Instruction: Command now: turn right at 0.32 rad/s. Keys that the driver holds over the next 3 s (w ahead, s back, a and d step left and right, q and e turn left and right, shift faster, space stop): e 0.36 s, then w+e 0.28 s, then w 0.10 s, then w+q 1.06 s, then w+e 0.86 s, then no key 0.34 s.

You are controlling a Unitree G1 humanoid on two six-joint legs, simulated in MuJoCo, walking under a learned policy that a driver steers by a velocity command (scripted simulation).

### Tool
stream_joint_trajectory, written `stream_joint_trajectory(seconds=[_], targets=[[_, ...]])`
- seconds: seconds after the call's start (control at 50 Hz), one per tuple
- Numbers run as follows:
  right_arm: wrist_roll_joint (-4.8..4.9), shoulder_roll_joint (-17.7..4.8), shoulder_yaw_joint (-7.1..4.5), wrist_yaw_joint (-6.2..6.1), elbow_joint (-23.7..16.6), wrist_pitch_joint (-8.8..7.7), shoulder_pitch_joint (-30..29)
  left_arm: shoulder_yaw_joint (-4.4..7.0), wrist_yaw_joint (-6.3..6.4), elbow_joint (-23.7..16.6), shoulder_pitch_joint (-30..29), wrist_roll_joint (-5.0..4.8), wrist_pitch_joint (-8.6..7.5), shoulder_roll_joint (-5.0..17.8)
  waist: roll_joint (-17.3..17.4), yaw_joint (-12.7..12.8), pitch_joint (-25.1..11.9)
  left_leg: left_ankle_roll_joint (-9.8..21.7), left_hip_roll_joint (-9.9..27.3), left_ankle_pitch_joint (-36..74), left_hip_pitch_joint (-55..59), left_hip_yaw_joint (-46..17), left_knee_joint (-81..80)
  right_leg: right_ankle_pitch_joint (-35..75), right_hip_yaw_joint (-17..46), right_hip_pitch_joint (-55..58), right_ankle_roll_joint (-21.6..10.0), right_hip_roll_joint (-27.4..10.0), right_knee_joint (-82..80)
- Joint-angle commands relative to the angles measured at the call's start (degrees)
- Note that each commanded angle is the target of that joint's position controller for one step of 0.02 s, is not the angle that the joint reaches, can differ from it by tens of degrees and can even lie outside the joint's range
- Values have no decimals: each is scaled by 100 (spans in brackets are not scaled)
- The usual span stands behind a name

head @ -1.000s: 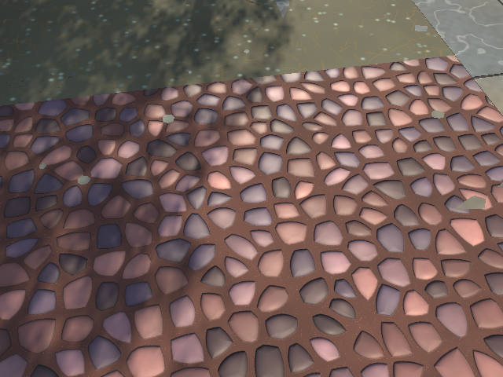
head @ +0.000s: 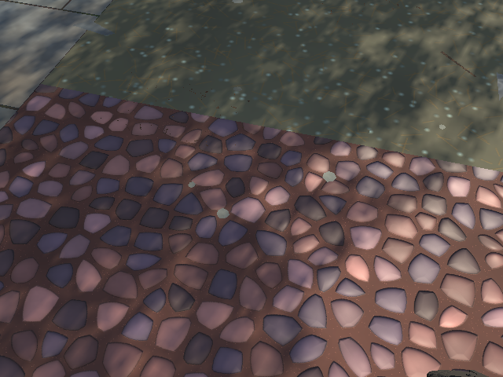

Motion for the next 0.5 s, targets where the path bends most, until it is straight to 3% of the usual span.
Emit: stream_joint_trajectory(seconds=[0.02, 0.08, 0.12, 0.14, 0.16, 0.18, 0.2, 0.22, 0.24, 0.28, 0.36, 0.38, 0.42, 0.44, 0.5], targets=[[34, -1165, -415, -101, -184, -12, -24, 170, 18, -436, -90, 7, -5, 573, 905, -234, -614, 1207, 1824, 1936, 659, -1205, -856, -69, -97, -137, -128, -49, 81], [121, -1167, -453, -135, -92, 24, -235, 185, -55, -420, 156, 17, 4, 475, 875, -50, -672, 1007, 1789, 1995, 640, -941, -571, 328, -315, 264, -329, 46, -635], [252, -1073, -468, -161, 51, 63, -200, 232, -102, -345, 477, 75, -21, 548, 624, 126, -607, 465, 1434, 1215, 337, -496, 89, 1494, -243, 845, -664, 186, -1959], [144, -857, -442, -151, 90, 71, 74, 364, -36, -418, 519, 97, -51, 1073, -627, -72, -546, -146, 841, 19, -491, 162, 1374, 2982, 1168, 1349, -1080, -655, -2668], [30, -704, -370, -188, -279, 45, -564, 464, -20, -512, 550, 190, -121, 1615, -1727, 118, -288, -581, -194, -2341, -1927, 72, 2461, 4250, 3021, 1534, -2202, -1816, -2967], [48, -832, -419, -213, -301, 29, -812, 418, -48, -576, 591, 357, -264, 1464, -1049, 303, -542, -565, -160, -2734, -2083, -724, 3527, 4049, 3126, 1501, -2594, -1907, -3056], [136, -941, -474, -196, -197, 33, -636, 376, -42, -612, 323, 319, -371, 1313, -745, 99, -510, -487, -21, -2258, -2140, -940, 3817, 3748, 2574, 1503, -2338, -1623, -2990], [141, -996, -521, -210, -40, 36, -447, 374, -4, -671, 6, 180, -404, 1205, -450, -60, -439, -486, 57, -1751, -2206, -970, 3763, 3416, 2169, 1542, -2000, -1280, -2904], [102, -1088, -559, -237, 37, 41, -377, 316, 40, -713, -177, 49, -398, 1011, -393, -112, -416, -528, 113, -1410, -2270, -1007, 3627, 3412, 2015, 1623, -1806, -1150, -2866], [107, -993, -561, -223, 109, 2, -257, 247, 113, -735, -88, 29, -348, 851, -443, -144, -609, -651, 9, -961, -1985, -967, 3675, 3823, 1802, 1657, -1745, -922, -2815], [169, -862, -517, -206, 131, -67, -308, 298, 176, -739, 159, 31, -273, 969, -462, -21, -668, -788, -66, -686, -1991, -986, 2739, 3685, 1867, 2057, -1766, -802, -2765], [171, -865, -511, -182, 139, -89, -300, 315, 192, -722, 243, 4, -255, 991, -481, 20, -732, -805, -59, -591, -1922, -988, 2408, 2833, 1958, 2073, -1775, -752, -2873], [203, -896, -502, -109, 121, -154, -447, 326, 193, -725, 265, -26, -256, 1023, -675, 136, -506, -793, -53, -456, -1780, -987, 1779, 670, 2282, 1768, -1802, -670, -3241], [219, -925, -500, -71, 95, -206, -523, 330, 186, -738, 231, -14, -269, 1057, -796, 168, -357, -773, -65, -463, -1718, -985, 1507, 114, 2461, 1604, -1822, -675, -3367], [243, -963, -486, 45, 80, -422, -572, 344, 142, -765, 204, 11, -309, 1115, -823, 221, -259, -665, -119, -575, -1318, -985, 783, -208, 2728, 1375, -1854, -634, -3356]])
